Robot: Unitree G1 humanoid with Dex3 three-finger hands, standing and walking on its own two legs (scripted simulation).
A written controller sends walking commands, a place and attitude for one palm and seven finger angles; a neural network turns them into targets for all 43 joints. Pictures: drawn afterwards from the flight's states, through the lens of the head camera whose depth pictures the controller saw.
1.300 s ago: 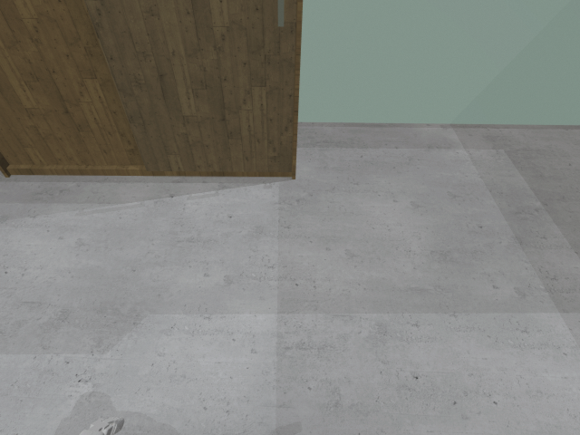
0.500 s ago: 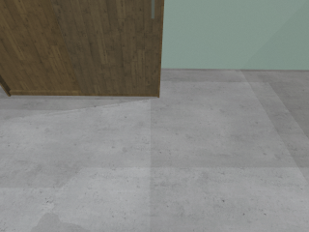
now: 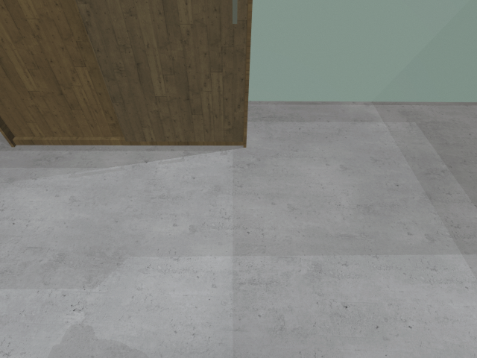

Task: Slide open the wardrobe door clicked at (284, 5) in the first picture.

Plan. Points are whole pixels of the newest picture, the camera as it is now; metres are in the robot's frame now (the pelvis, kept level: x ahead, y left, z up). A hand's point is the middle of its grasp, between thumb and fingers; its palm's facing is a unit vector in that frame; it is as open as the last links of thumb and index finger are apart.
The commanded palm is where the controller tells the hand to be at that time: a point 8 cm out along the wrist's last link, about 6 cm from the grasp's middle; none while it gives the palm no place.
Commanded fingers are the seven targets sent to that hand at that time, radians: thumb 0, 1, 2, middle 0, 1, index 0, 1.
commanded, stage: look at it before walking up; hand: right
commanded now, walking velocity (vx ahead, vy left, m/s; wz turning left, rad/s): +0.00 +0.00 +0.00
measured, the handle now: out of the picture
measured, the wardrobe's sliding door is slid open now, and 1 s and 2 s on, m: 0.00 0.00 0.00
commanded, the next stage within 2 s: walk to a spot facing it in 0.54 s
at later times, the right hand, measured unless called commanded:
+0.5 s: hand out of the picture +0.08 -0.25 -0.16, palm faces -0.02 +0.94 -0.33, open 7.3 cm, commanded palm none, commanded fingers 0.00 -0.90 -0.90 0.20 0.30 0.20 0.30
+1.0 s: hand out of the picture +0.07 -0.18 -0.19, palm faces -0.11 +0.97 -0.20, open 7.4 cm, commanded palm none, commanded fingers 0.00 -0.90 -0.90 0.20 0.30 0.20 0.30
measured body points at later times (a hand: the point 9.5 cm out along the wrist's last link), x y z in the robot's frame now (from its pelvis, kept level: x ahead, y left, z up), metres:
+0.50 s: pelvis +0.01 +0.00 +0.00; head +0.02 +0.00 +0.45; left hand +0.10 +0.30 -0.13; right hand +0.08 -0.29 -0.13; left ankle +0.01 +0.12 -0.74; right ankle +0.01 -0.12 -0.74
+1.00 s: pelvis +0.07 +0.02 -0.02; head +0.08 +0.02 +0.43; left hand +0.04 +0.26 -0.17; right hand +0.08 -0.23 -0.17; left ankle +0.04 +0.11 -0.74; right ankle +0.01 -0.12 -0.74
